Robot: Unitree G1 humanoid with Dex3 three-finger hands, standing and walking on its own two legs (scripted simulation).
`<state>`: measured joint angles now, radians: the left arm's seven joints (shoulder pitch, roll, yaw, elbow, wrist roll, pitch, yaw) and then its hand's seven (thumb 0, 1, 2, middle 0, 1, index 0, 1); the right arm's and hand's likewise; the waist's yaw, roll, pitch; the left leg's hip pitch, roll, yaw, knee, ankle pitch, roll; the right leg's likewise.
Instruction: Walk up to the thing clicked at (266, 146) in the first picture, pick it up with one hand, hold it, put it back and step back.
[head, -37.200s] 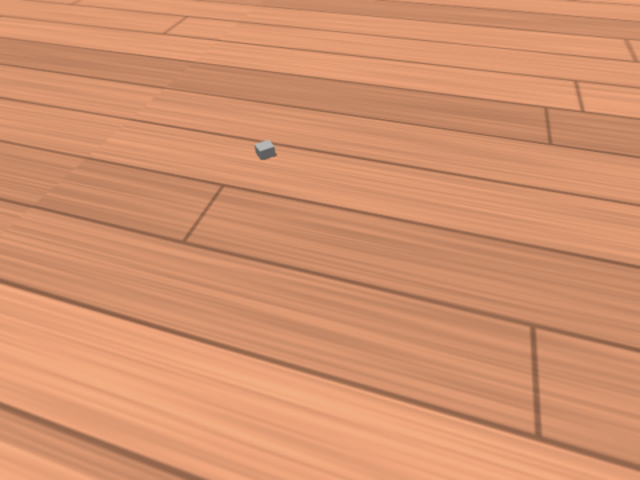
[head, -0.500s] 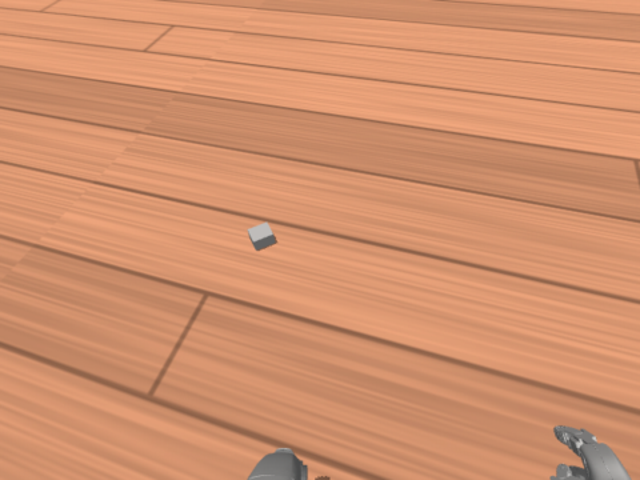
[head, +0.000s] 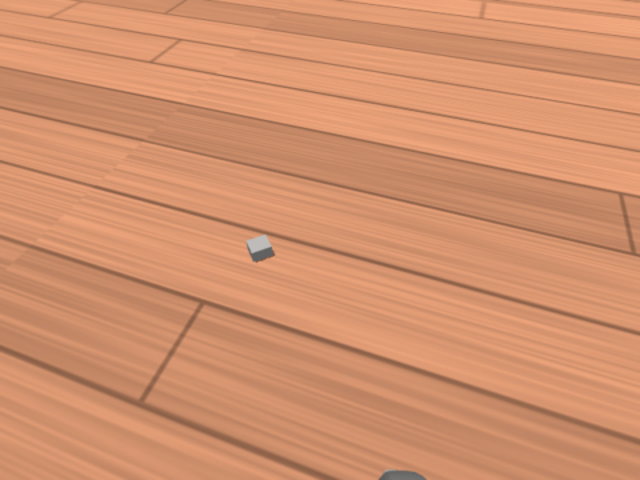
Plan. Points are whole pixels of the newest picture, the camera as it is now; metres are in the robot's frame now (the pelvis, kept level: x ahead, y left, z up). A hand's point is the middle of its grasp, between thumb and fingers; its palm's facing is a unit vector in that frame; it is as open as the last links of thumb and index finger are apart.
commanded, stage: step back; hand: left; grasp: from above
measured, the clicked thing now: (259, 248) +1.06 +0.24 -0.74
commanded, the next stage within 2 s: stand in 0.42 s
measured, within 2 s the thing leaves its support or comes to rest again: neither
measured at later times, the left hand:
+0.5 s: hand out of the picture +0.13 +0.27 -0.16, palm faces +0.05 -0.94 -0.35, open 7.4 cm
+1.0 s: hand out of the picture +0.12 +0.25 -0.14, palm faces +0.02 -0.93 -0.35, open 7.4 cm
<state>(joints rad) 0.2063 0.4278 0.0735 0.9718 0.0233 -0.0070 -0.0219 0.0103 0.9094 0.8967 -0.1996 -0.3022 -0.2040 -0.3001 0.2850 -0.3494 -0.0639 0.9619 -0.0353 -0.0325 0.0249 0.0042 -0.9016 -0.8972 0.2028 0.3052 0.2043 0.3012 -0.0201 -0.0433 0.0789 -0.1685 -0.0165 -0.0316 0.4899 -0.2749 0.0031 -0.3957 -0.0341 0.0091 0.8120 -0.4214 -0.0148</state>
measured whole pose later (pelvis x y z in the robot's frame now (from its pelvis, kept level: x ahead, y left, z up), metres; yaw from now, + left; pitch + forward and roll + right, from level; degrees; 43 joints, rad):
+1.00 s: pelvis +0.05 -0.01 +0.01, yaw +2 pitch -3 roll +0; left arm 0.07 0.36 0.00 1.15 0.01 -0.02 -0.01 0.01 0.91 0.90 -0.20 -0.30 -0.20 -0.30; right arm 0.06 -0.34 -0.01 1.12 -0.01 -0.01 0.01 0.00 -0.90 -0.90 0.20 0.30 0.20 0.30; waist 0.01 0.01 0.07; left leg -0.06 0.03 -0.02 0.32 -0.20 -0.03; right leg -0.15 -0.03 -0.06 0.35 -0.15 0.00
